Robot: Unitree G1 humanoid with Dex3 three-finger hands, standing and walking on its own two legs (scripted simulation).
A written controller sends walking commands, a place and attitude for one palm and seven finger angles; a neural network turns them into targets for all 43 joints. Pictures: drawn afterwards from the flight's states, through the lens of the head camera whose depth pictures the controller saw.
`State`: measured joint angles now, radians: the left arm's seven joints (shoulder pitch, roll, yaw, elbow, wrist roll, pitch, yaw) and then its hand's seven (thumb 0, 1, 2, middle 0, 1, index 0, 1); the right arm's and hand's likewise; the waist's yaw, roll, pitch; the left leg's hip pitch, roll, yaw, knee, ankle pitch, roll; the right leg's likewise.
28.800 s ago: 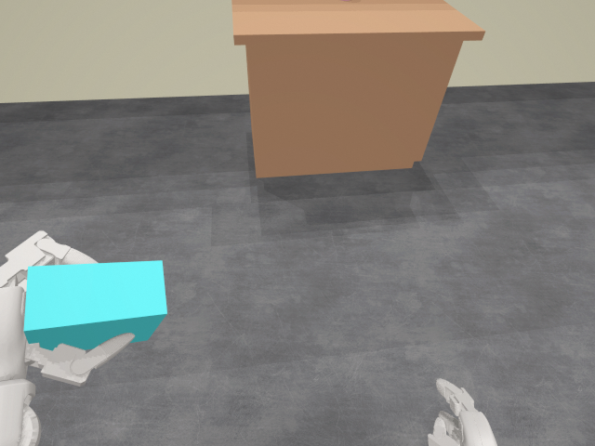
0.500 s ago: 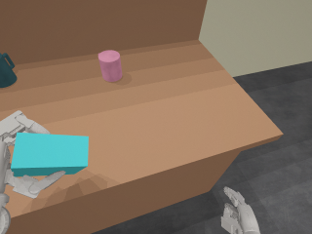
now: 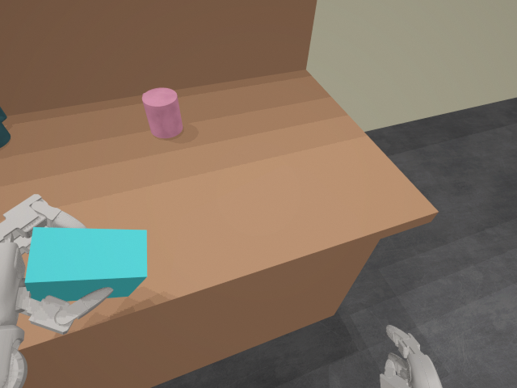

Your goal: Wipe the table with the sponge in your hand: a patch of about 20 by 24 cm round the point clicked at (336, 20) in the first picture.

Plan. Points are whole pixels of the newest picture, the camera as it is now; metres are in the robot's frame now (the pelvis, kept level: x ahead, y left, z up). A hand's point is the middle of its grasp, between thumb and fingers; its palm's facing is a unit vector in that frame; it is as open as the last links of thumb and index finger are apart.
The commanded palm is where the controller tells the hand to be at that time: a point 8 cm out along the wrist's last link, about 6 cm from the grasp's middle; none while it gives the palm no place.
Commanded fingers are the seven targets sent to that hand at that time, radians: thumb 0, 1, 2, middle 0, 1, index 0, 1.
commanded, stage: come to a stop and stand still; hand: left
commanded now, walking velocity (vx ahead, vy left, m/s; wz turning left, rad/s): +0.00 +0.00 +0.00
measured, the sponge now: (104, 266) +0.23 +0.21 +0.13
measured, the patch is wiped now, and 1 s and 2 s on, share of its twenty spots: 0.00 0.00 0.00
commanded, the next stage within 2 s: look again from close up in 0.02 s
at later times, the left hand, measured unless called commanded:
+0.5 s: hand (45, 257) +0.22 +0.27 +0.15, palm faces +0.36 -0.85 -0.37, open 9.9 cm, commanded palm +0.17 +0.30 +0.17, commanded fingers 0.00 0.10 1.30 -1.20 -1.60 -1.20 -1.60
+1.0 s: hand (7, 199) +0.26 +0.30 +0.21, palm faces +0.50 -0.75 -0.43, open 9.9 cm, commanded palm +0.17 +0.29 +0.17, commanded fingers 0.00 0.10 1.30 -1.20 -1.60 -1.20 -1.60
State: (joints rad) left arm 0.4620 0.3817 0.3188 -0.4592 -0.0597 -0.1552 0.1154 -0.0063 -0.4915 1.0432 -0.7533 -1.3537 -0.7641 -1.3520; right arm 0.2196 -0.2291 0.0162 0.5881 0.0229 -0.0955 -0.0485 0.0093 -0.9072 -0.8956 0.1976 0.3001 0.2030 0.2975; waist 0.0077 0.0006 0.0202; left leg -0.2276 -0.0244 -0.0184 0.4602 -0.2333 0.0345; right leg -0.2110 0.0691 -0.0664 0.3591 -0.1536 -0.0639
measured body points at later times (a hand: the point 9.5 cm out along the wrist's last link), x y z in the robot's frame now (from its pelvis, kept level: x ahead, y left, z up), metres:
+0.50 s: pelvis +0.01 +0.02 +0.00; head +0.02 +0.03 +0.45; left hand +0.20 +0.31 +0.17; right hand +0.20 -0.20 -0.07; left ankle +0.01 +0.09 -0.74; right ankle +0.03 -0.08 -0.74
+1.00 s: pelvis +0.02 +0.01 -0.01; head +0.05 +0.03 +0.44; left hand +0.22 +0.34 +0.23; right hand +0.19 -0.21 -0.08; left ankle +0.01 +0.09 -0.74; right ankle +0.02 -0.08 -0.74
